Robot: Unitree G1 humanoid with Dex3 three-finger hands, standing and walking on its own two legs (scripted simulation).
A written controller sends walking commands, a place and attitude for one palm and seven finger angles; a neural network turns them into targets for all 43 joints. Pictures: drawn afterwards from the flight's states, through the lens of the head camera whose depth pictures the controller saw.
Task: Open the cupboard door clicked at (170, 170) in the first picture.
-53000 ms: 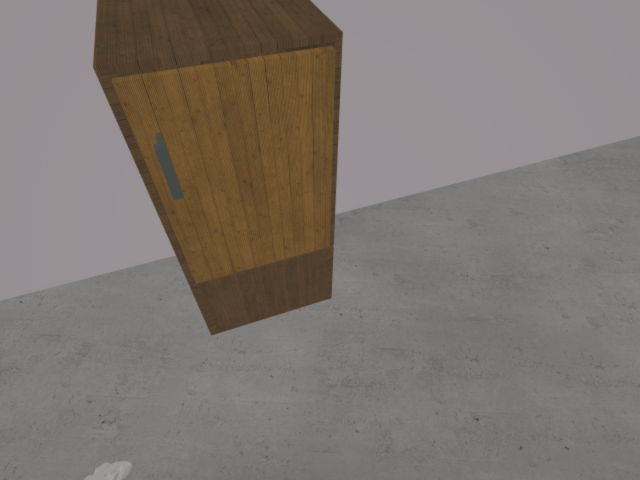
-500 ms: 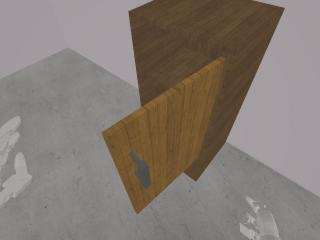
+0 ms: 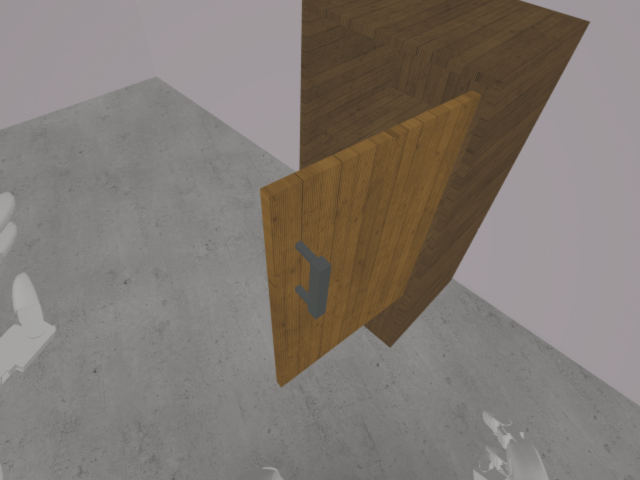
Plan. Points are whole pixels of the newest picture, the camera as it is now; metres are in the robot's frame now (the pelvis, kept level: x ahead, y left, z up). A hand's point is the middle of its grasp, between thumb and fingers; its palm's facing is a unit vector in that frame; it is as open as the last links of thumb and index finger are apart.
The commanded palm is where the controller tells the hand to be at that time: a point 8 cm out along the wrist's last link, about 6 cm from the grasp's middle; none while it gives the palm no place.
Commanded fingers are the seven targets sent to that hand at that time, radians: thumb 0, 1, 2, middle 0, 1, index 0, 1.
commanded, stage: step back with the hand held close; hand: left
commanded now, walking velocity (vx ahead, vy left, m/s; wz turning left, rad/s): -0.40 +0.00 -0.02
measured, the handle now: (310, 280) +0.39 +0.05 +0.00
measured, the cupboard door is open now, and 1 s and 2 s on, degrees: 83 83 83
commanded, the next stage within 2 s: stop stepping back and stand still in 0.32 s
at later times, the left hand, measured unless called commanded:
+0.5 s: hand (14, 444) +0.11 +0.22 +0.18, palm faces +0.24 -0.84 -0.50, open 7.4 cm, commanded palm +0.04 +0.28 +0.19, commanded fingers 0.00 0.90 0.90 -0.20 -0.30 -0.20 -0.30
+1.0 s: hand out of the picture +0.03 +0.23 +0.19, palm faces +0.30 -0.80 -0.52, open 7.4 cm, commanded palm -0.02 +0.29 +0.19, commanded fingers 0.00 0.90 0.90 -0.20 -0.30 -0.20 -0.30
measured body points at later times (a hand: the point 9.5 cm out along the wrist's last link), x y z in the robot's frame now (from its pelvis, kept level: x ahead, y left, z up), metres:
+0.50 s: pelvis -0.12 -0.01 +0.01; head -0.06 +0.02 +0.45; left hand +0.09 +0.27 +0.21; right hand +0.07 -0.23 -0.07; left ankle +0.07 +0.08 -0.72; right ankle -0.25 -0.10 -0.72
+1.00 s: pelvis -0.18 +0.00 +0.01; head -0.18 +0.00 +0.46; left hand +0.00 +0.27 +0.22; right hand -0.04 -0.24 -0.07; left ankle -0.09 +0.09 -0.71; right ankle -0.21 -0.10 -0.72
